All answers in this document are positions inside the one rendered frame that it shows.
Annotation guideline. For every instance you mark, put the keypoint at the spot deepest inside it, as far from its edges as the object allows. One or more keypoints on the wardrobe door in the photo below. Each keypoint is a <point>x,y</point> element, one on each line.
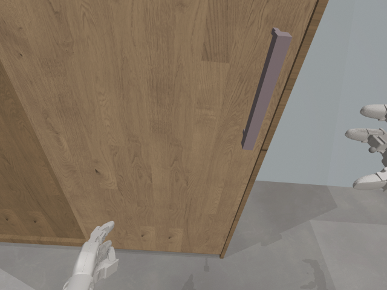
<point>32,202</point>
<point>140,105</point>

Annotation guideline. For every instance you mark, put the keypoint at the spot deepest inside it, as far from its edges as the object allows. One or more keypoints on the handle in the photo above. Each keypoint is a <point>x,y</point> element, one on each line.
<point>270,73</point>

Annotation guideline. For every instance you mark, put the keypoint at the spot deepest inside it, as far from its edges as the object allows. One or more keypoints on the robot left hand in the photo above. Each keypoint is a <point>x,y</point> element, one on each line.
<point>89,260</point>

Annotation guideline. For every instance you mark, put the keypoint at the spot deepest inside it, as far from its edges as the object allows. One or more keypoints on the robot right hand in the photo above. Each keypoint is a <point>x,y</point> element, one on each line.
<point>375,138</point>

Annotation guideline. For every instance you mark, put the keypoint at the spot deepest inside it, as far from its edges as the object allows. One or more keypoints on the robot left forearm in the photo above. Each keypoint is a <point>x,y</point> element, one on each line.
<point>79,282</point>

